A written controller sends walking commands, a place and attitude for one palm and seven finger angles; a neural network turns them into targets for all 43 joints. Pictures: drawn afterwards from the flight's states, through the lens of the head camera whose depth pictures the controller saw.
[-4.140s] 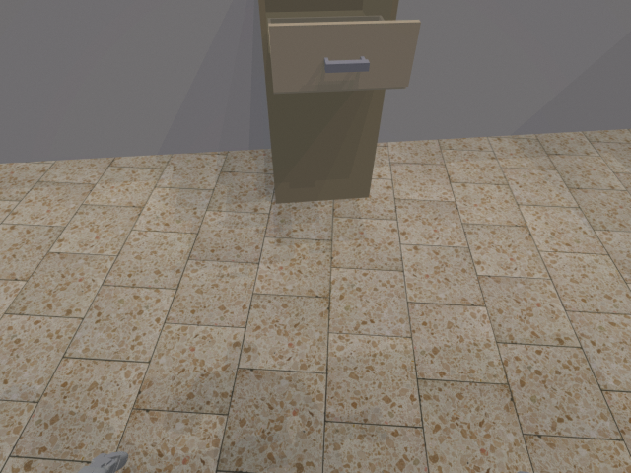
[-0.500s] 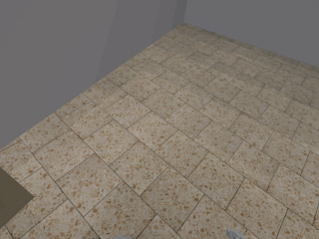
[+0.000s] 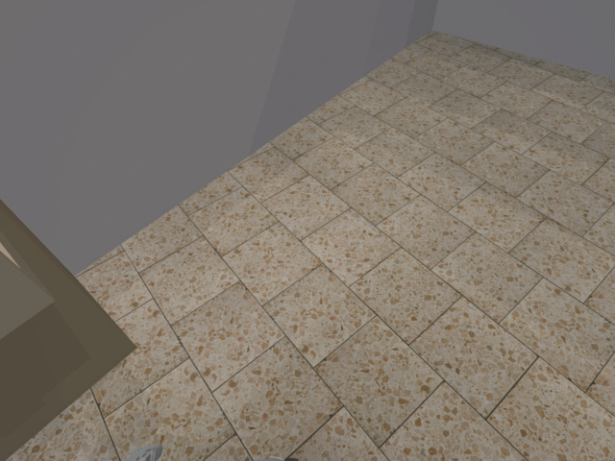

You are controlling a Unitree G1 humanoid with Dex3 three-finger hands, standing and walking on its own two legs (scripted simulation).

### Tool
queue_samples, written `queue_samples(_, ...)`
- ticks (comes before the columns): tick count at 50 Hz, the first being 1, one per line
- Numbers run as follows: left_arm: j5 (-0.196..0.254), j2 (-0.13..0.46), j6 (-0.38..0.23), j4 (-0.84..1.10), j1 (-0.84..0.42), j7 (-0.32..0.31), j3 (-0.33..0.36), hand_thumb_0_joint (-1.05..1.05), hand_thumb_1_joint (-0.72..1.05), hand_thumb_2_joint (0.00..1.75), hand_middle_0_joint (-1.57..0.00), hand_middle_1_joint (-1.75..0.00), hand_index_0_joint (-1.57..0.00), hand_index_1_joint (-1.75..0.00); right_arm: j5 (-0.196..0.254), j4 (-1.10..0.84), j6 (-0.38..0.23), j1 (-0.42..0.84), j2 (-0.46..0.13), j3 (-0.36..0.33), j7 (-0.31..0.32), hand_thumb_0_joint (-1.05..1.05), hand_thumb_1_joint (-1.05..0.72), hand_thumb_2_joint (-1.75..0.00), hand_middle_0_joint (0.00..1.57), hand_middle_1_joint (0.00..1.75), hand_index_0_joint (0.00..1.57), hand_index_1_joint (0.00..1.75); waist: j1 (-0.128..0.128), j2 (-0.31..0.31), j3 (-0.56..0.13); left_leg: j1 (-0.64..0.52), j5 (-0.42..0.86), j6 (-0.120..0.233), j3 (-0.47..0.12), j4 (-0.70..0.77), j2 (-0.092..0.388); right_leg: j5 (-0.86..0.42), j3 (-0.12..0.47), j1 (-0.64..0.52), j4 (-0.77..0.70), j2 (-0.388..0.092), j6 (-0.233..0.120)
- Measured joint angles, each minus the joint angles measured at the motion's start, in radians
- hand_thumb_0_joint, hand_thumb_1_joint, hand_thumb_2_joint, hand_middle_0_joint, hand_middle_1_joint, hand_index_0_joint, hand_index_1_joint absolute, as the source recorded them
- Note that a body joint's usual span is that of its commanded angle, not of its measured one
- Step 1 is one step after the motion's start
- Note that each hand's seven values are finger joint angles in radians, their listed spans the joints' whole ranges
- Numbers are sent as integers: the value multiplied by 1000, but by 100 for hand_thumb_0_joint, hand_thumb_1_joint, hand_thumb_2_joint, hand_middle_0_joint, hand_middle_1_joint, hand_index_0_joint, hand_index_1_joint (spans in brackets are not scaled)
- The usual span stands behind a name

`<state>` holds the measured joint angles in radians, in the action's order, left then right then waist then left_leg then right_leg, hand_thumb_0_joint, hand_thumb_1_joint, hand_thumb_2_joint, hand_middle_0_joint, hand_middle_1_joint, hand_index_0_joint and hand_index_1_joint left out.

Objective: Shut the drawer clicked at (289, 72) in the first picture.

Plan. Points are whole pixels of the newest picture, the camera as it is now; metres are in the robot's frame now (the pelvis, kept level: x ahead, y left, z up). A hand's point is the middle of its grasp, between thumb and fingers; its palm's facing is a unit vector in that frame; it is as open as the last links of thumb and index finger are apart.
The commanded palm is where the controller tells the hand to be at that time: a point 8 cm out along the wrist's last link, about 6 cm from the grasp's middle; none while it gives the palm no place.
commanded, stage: turn to face it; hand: left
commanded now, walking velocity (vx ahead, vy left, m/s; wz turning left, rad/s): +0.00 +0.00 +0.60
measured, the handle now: out of the picture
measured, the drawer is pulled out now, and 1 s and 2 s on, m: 0.30 0.30 0.30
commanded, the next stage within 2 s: take the last steps up to it in 1.18 s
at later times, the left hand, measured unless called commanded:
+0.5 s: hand out of the picture -0.10 +0.21 -0.18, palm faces +0.42 -0.87 -0.26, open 7.4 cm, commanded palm none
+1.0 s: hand out of the picture -0.03 +0.22 -0.13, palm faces +0.58 -0.75 -0.32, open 7.4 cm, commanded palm none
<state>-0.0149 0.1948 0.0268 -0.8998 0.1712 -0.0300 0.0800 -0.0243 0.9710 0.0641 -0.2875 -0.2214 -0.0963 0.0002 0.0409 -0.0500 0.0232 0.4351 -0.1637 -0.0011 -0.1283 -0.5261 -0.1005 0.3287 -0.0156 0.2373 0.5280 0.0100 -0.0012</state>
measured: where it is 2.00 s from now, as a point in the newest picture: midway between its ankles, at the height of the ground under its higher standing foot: outside the picture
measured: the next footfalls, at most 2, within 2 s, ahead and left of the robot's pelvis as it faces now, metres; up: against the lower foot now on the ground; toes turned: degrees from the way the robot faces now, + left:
left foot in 0.50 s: -0.04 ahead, +0.13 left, +0.00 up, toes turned +28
right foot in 0.92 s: +0.09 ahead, -0.08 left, +0.00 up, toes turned +32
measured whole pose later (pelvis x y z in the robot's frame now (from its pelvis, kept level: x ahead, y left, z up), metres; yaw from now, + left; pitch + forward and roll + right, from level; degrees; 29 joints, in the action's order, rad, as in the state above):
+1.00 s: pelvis -0.01 -0.02 +0.00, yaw +38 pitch -1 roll +1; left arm -0.02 0.19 0.01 -0.84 0.15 -0.02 0.04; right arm -0.02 0.93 0.07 -0.22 -0.26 -0.09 -0.01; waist 0.03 -0.08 0.06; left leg 0.42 -0.46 -0.02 -0.09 -0.90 -0.06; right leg 0.32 -0.09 0.28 0.61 -0.05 -0.02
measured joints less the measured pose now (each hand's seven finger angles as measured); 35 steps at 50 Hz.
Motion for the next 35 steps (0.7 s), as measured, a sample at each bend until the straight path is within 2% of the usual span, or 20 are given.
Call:
queue_samples(1,-3,-4,2,1,7,-3,-7,0,91,90,-20,-30,-20,-30,-1,3,5,4,-4,-6,1,1,-91,-90,20,30,20,29,-2,-9,1,33,-106,-13,13,-100,0,-12,-14,-4,3,-2,-16)
queue_samples(3,-4,-8,9,0,24,-5,-17,0,91,90,-20,-30,-20,-30,-7,-1,12,3,-11,-11,-5,1,-91,-90,20,30,20,29,0,-11,-7,101,-188,-28,55,-325,5,-20,-47,-28,-18,-20,-33)
queue_samples(6,-2,-10,3,-4,43,-8,-21,0,90,90,-20,-30,-20,-30,-7,-11,9,10,-19,-10,-17,1,-91,-90,20,30,20,29,1,2,-4,144,-169,-52,106,-555,49,-34,-83,-63,-60,-46,-39)
queue_samples(9,-2,-18,-15,-3,50,-6,-29,0,90,90,-20,-30,-20,-30,-4,-17,6,21,-27,-8,-19,1,-91,-90,20,30,20,29,-1,14,11,130,-161,-74,122,-624,95,-31,-127,-81,-63,-71,-41)
queue_samples(13,-7,-36,-28,3,67,1,-41,0,90,90,-20,-30,-20,-30,-4,-11,21,57,-41,-4,-18,1,-91,-90,19,30,20,29,-20,24,33,81,-195,-90,132,-589,140,-11,-184,-83,-37,-102,-39)
queue_samples(17,-15,-34,-23,-6,95,4,-42,0,91,90,-20,-30,-20,-30,-1,-17,27,116,-49,3,-19,1,-91,-90,19,30,20,29,-45,37,54,23,-237,-87,156,-489,157,8,-230,-68,-3,-131,-30)
queue_samples(22,-20,4,-8,-28,124,9,-27,0,91,90,-20,-30,-20,-30,5,-53,7,189,-43,18,-22,1,-91,-90,19,30,20,29,-80,69,76,-83,-254,-62,213,-256,148,36,-283,-34,60,-171,-5)
queue_samples(24,-16,26,-3,-36,139,12,-18,0,91,90,-20,-30,-20,-30,5,-74,-8,205,-41,25,-23,1,-91,-90,19,30,20,29,-87,81,74,-149,-166,-46,236,-107,135,64,-305,-12,114,-191,12)
queue_samples(25,-11,37,2,-39,146,14,-12,0,91,90,-20,-30,-20,-30,4,-84,-20,211,-42,27,-24,1,-91,-90,19,30,20,29,-87,86,69,-167,-135,-23,235,-61,129,81,-298,17,175,-204,24)
queue_samples(27,-8,65,26,-51,133,12,-2,0,91,90,-20,-30,-20,-30,8,-93,-38,223,-29,33,-21,1,-91,-90,19,30,20,29,-95,113,80,-150,-168,15,224,-100,108,194,-193,97,362,-197,56)
queue_samples(30,-10,81,45,-57,115,10,8,0,91,90,-20,-30,-20,-30,6,-96,-46,210,-17,44,-12,0,-91,-90,20,30,20,29,-94,105,66,-164,-168,30,193,-77,108,191,-98,190,562,-154,78)
queue_samples(32,-9,83,43,-48,95,15,11,1,91,90,-20,-30,-20,-30,4,-93,-44,196,-12,48,-6,0,-91,-90,20,30,20,29,-88,93,59,-182,-142,28,168,-38,104,136,-62,226,608,-140,87)
queue_samples(35,-7,80,34,-23,63,20,9,1,91,90,-20,-30,-20,-30,4,-85,-39,176,-6,53,-5,0,-90,-90,20,30,20,29,-79,81,52,-200,-109,31,136,10,93,75,-23,248,590,-129,96)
